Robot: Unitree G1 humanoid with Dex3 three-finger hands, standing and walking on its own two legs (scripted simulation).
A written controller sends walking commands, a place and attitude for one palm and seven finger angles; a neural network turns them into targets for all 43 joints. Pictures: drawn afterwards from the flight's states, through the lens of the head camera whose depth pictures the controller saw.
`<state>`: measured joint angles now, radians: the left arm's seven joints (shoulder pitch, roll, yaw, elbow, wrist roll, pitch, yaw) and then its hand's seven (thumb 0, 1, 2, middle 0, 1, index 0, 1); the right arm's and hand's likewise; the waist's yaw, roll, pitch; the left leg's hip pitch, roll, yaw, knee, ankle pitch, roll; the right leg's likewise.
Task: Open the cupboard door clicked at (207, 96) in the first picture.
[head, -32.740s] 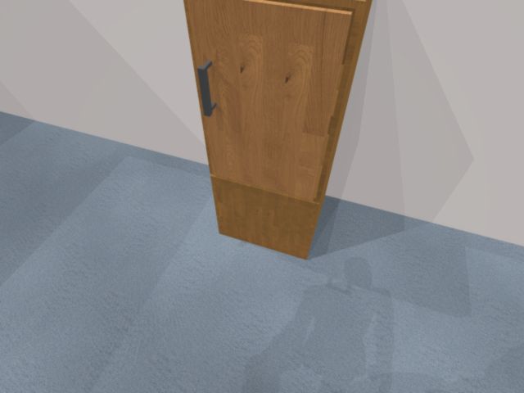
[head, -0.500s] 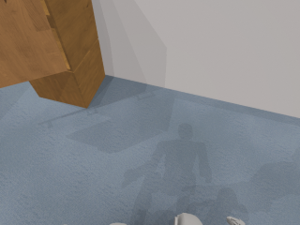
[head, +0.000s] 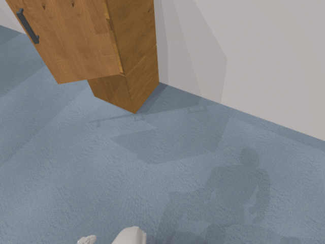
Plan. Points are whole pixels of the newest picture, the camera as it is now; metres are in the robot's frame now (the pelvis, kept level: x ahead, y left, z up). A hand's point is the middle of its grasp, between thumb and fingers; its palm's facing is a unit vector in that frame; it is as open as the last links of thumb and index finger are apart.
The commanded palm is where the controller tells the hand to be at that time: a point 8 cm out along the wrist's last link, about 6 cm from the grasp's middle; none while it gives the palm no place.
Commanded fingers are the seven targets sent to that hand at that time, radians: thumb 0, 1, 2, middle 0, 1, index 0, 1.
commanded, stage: turn to face it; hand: left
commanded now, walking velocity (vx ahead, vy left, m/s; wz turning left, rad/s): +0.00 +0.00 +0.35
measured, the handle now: (29, 26) +0.97 +0.63 +0.02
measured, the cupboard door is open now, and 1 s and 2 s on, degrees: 41 41 41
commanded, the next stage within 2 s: take the last steps up to it in 0.18 s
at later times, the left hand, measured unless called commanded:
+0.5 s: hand out of the picture +0.04 +0.23 -0.16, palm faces +0.23 -0.95 -0.22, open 7.4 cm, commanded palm none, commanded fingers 0.00 0.90 0.90 -0.20 -0.30 -0.20 -0.30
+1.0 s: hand out of the picture +0.01 +0.26 -0.19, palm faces +0.41 -0.90 -0.16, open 7.4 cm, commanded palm none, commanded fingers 0.00 0.90 0.90 -0.20 -0.30 -0.20 -0.30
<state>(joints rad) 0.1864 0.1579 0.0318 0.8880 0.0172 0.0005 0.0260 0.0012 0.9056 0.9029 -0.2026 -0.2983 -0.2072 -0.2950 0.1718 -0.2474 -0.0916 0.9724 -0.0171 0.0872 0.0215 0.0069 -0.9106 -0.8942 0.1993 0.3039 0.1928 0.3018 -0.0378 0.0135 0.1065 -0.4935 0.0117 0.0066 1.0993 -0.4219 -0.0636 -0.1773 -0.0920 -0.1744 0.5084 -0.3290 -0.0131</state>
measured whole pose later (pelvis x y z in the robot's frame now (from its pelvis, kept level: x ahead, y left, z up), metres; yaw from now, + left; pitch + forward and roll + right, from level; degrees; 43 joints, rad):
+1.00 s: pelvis +0.14 +0.13 -0.02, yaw +19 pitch +0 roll +0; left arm 0.41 0.15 0.05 1.13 0.02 -0.02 0.00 0.00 0.91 0.90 -0.20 -0.30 -0.21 -0.29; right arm 0.14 -0.19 -0.05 0.99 -0.03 -0.03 0.02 0.01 -0.91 -0.89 0.20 0.30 0.19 0.30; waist 0.04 -0.04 0.10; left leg -0.44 0.03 0.13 0.67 -0.22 0.05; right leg -0.16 -0.20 -0.11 0.88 -0.53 0.05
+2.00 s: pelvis +0.45 +0.28 +0.00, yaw +14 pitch +0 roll +0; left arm 0.26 0.15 0.04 1.11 0.00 0.02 0.02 0.00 0.91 0.90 -0.20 -0.30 -0.20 -0.29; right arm 0.17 -0.15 -0.02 1.05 -0.02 -0.03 -0.06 0.00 -0.94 -0.89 0.20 0.30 0.20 0.30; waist 0.03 -0.04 0.07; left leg -0.26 0.02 0.13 0.49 -0.22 0.05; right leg -0.35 -0.06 -0.05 0.86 -0.46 0.02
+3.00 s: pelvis +0.44 +0.27 +0.00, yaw +13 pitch -1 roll +0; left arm 0.30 0.15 0.01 1.16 0.01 0.01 0.02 0.00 0.91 0.90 -0.20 -0.30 -0.20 -0.29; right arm 0.24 -0.16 -0.01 1.10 -0.01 0.00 -0.03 0.00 -0.93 -0.89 0.20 0.30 0.20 0.30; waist 0.03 -0.03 0.03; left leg -0.13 0.00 0.07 0.41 -0.26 0.03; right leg -0.19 -0.06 -0.05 0.41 -0.20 0.03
